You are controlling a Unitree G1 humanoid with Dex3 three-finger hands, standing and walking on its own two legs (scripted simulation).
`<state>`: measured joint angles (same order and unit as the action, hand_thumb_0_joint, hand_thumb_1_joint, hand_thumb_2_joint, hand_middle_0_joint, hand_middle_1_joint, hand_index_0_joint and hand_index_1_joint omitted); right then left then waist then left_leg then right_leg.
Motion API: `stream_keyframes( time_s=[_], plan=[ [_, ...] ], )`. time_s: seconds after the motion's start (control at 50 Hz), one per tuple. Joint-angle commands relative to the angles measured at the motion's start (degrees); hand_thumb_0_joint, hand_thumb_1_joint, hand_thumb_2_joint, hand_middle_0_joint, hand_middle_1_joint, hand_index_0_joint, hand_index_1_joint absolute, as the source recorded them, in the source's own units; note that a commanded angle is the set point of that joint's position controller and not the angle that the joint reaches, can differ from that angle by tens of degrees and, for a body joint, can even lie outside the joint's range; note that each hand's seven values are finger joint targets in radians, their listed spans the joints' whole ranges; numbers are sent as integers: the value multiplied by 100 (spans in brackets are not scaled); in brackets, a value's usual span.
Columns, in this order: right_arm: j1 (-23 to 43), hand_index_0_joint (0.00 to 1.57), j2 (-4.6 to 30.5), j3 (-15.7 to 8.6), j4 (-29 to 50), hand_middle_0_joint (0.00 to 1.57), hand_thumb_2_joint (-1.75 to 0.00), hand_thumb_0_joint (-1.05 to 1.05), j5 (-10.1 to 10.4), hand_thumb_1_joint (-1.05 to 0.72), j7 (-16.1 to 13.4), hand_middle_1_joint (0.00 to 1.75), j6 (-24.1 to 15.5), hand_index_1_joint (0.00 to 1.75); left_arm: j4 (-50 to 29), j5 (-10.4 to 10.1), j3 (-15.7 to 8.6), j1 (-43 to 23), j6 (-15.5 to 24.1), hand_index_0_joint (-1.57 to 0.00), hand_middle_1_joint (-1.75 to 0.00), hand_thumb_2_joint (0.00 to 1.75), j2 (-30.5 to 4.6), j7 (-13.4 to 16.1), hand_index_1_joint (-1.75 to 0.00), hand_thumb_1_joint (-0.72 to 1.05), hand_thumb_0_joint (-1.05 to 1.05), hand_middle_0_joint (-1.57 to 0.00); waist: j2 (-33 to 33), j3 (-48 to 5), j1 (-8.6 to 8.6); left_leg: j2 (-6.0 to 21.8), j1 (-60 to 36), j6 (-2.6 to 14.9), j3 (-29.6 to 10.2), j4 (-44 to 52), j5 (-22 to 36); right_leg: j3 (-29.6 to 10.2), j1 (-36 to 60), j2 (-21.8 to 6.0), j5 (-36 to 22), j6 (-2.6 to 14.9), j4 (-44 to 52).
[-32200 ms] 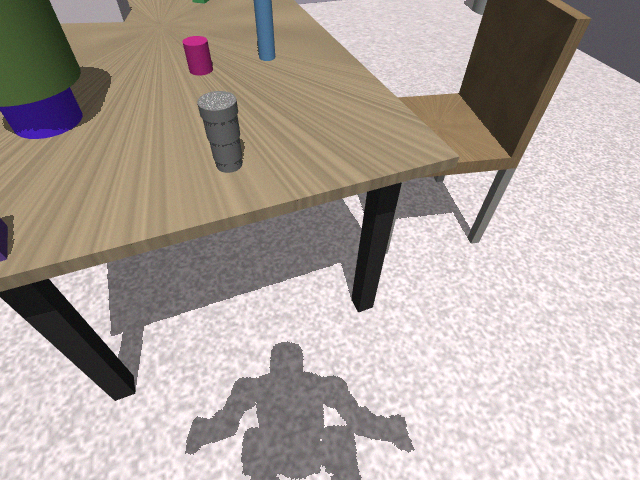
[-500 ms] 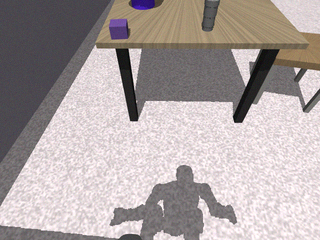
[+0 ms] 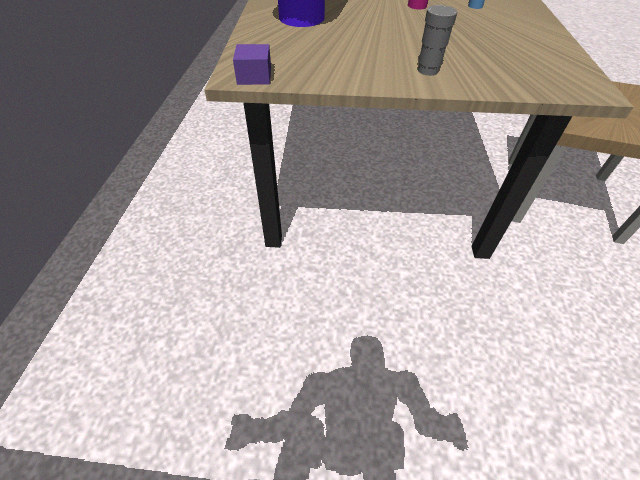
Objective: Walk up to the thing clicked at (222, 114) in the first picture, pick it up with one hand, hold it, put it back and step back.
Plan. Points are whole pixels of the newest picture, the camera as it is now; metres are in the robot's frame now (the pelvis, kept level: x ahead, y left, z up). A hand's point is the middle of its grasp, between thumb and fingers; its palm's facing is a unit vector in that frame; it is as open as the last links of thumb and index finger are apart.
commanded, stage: step back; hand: right
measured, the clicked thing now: (434, 42) +1.08 -0.28 +0.05
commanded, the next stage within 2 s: stand in 0.38 s
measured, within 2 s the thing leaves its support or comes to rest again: neither
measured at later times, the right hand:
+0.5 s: hand (496, 473) +0.16 -0.23 -0.13, palm faces +0.00 +0.95 -0.32, open 7.4 cm
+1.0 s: hand out of the picture +0.06 -0.25 -0.14, palm faces +0.02 +0.94 -0.33, open 7.4 cm
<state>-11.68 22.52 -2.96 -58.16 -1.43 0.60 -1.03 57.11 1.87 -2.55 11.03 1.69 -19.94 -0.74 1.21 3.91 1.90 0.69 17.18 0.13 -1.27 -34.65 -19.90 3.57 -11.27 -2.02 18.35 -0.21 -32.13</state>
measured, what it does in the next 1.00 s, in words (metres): stands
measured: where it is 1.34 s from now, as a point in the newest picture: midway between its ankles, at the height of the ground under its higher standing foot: outside the picture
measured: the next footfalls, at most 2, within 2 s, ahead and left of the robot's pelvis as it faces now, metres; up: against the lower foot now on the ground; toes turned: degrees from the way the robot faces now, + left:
none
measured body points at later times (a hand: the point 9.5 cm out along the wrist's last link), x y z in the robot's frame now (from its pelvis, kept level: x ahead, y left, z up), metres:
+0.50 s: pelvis +0.03 +0.01 +0.01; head +0.04 +0.01 +0.46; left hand +0.13 +0.31 -0.11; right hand +0.16 -0.28 -0.11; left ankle +0.05 +0.13 -0.73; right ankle -0.01 -0.13 -0.73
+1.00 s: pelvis +0.01 +0.00 +0.02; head +0.02 +0.00 +0.47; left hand +0.09 +0.30 -0.12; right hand +0.06 -0.30 -0.12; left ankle +0.05 +0.13 -0.73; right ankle -0.01 -0.13 -0.73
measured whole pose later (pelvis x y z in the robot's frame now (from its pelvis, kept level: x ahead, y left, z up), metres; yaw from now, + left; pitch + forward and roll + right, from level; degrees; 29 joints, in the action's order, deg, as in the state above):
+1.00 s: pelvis +0.01 +0.00 +0.02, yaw -2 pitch -3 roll +0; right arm -6.2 19.9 -0.4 -66.5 -0.5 0.9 -0.3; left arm 65.3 0.6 0.3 6.4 0.9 -20.1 -0.4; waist 0.2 3.6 -0.3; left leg 1.2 8.5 -0.7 0.9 -18.5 -7.3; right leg 0.9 -4.0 -1.2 11.5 -0.9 -18.2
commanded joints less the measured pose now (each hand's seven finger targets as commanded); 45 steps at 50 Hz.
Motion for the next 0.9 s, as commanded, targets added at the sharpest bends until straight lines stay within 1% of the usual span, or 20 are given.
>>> stream_keyframes(
  time_s=[0.0, 0.02, 0.04, 0.06, 0.1, 0.14, 0.18, 0.24, 0.34, 0.36, 0.4, 0.48, 0.58, 0.6, 0.66, 0.72, 0.8, 0.82, 0.86, 0.88],
  plan=[
    [-51, 20, 1026, -285, 253, 20, -90, 0, -62, -90, -126, 30, -222, 30, -522, -128, -193, -382, 29, -20, -30, 90, -1145, 73, -30, 90, 0, -20, -86, -704, -220, 660, -1228, 279, -710, 1148, 1835, -420, -578, -459, -1785, 294, -207],
    [221, 20, 1285, -283, 327, 20, -90, 0, -24, -90, -124, 30, -234, 30, -455, -209, -187, -380, -13, -20, -30, 90, -1083, 77, -30, 90, 0, -20, 389, -791, -103, 1330, -750, 762, -1608, 1302, 1515, -211, -457, 17, -201, 90, -477],
    [400, 20, 1424, -288, 334, 20, -90, 0, 23, -90, -107, 30, -212, 30, -349, -202, -219, -363, -44, -20, -30, 90, -1169, 97, -30, 90, 0, -20, 424, -741, -67, 1548, -453, 1067, -1686, 1345, 1248, -294, -114, 43, 616, 148, -340],
    [548, 20, 1347, -246, 307, 20, -90, 0, 7, -90, -103, 30, -188, 30, -302, -163, -178, -389, -23, -20, -30, 90, -1139, 106, -30, 90, 0, -20, 402, -726, -42, 1468, -537, 988, -1515, 1268, 1574, -350, -33, -12, 465, 178, 51],
    [862, 20, 1101, -154, 336, 20, -90, 0, 33, -90, -111, 30, -152, 30, -140, -135, -175, -264, 36, -20, -30, 90, -1220, 128, -30, 90, 0, -20, 495, -659, 68, 1039, -355, 497, -892, 1027, 1970, -502, 321, -208, -520, 243, 532],
    [879, 20, 994, -124, 247, 20, -90, 0, 55, -90, -125, 30, -137, 30, -60, -139, -216, -357, 68, -20, -30, 90, -1393, 123, -30, 90, 0, -20, 394, -564, -44, 661, -218, 217, -495, 845, 2057, -716, 530, -392, -1377, 293, 680],
    [905, 20, 989, -137, 174, 20, -90, 0, 54, -90, -130, 30, -132, 30, -38, -133, -197, -407, 74, -20, -30, 90, -1427, 143, -30, 90, 0, -20, 197, -768, -96, 595, -599, 215, -347, 725, 2382, -707, 518, -484, -1920, 303, 670],
    [914, 20, 969, -131, 65, 20, -90, 0, 65, -90, -130, 30, -134, 30, -9, -141, -169, -590, 53, -20, -30, 90, -1330, 158, -30, 90, 0, -20, 147, -923, -125, 693, -839, 274, -369, 843, 2848, -566, 581, -423, -1997, 248, 607],
    [1129, 20, 895, -119, 7, 20, -90, 0, 77, -90, -138, 30, -109, 30, 101, -117, -169, -693, 27, -20, -30, 90, -1309, 166, -30, 90, 0, -20, -64, -891, -106, 720, -905, 278, -305, 932, 2816, -550, 653, -440, -2063, 198, 730],
    [1088, 20, 912, -69, -15, 20, -90, 0, 109, -90, -127, 30, -108, 30, 211, -180, -48, -644, 36, -20, -30, 90, -1124, 141, -30, 90, 0, -20, -91, -840, -155, 697, -1195, 233, -399, 1042, 3159, -696, 544, -517, -2457, 150, 972],
    [1110, 20, 928, -62, -74, 20, -90, 0, 115, -90, -110, 30, -108, 30, 225, -189, -34, -771, 42, -20, -30, 90, -1164, 141, -30, 90, 0, -20, -97, -690, -179, 711, -1167, 188, -413, 1241, 3037, -669, 611, -496, -2197, 97, 1131],
    [1249, 20, 884, -42, -104, 20, -90, 0, 112, -90, -83, 30, -116, 30, 279, -159, -28, -842, 47, -20, -30, 90, -1215, 141, -30, 90, 0, -20, -101, -799, -160, 724, -1384, 150, -357, 1416, 3077, -636, 757, -536, -2285, 69, 1320],
    [1291, 20, 889, -19, -178, 20, -90, 0, 104, -90, -63, 30, -88, 30, 337, -144, -8, -943, 61, -20, -30, 90, -1225, 124, -30, 90, 0, -20, -144, -631, -190, 670, -1252, 89, -328, 1693, 2168, -728, 699, -575, -1608, 49, 1642],
    [1273, 20, 857, -7, -208, 20, -90, 0, 112, -90, -56, 30, -83, 30, 370, -145, -11, -953, 56, -20, -30, 90, -1257, 120, -30, 90, 0, -20, -173, -507, -196, 660, -1161, 71, -347, 1785, 1899, -737, 632, -567, -1286, 59, 1697],
    [1250, 20, 875, -9, -263, 20, -90, 0, 105, -90, -42, 30, -95, 30, 401, -137, -4, -906, 61, -20, -30, 90, -1277, 107, -30, 90, 0, -20, -144, -551, -185, 668, -1237, 46, -346, 1857, 1819, -752, 566, -568, -1141, 92, 1742],
    [1178, 20, 884, 5, -316, 20, -90, 0, 106, -90, -38, 30, -104, 30, 408, -141, 4, -902, 80, -20, -30, 90, -1275, 105, -30, 90, 0, -20, -165, -624, -203, 666, -1224, 55, -338, 1838, 1879, -781, 668, -601, -1323, 86, 1758],
    [1069, 20, 927, 17, -388, 20, -90, 0, 94, -90, -45, 30, -105, 30, 438, -147, 10, -877, 48, -20, -30, 90, -1254, 93, -30, 90, 0, -20, -74, -461, -214, 658, -1104, 36, -363, 1943, 1485, -796, 532, -571, -958, 99, 1807],
    [1097, 20, 936, 11, -381, 20, -90, 0, 86, -90, -43, 30, -106, 30, 426, -140, 14, -851, 56, -20, -30, 90, -1241, 94, -30, 90, 0, -20, -61, -532, -179, 687, -1167, 57, -367, 1901, 1661, -785, 561, -583, -1052, 107, 1783],
    [993, 20, 927, 25, -430, 20, -90, 0, 88, -90, -41, 30, -96, 30, 462, -147, 22, -818, 41, -20, -30, 90, -1241, 87, -30, 90, 0, -20, -118, -356, -214, 662, -1044, 26, -395, 1998, 1226, -792, 414, -538, -691, 92, 1841],
    [987, 20, 928, 22, -419, 20, -90, 0, 86, -90, -42, 30, -90, 30, 458, -143, 16, -813, 40, -20, -30, 90, -1259, 89, -30, 90, 0, -20, -107, -405, -206, 666, -1038, 45, -398, 1980, 1258, -795, 444, -547, -713, 101, 1833]
  ],
)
